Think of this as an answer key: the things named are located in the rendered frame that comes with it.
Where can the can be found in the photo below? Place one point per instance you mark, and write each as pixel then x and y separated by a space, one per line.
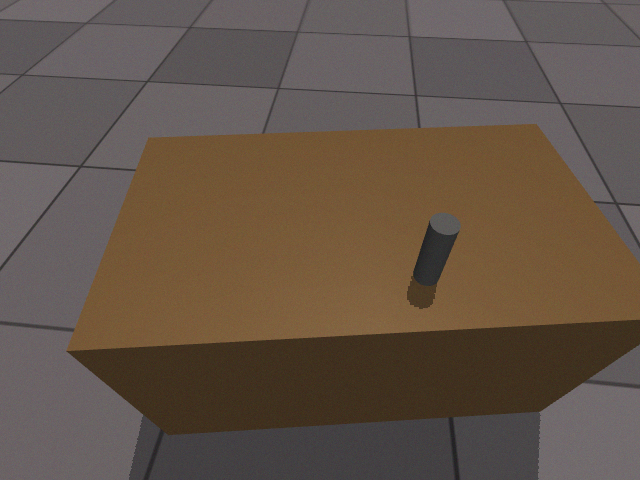
pixel 439 239

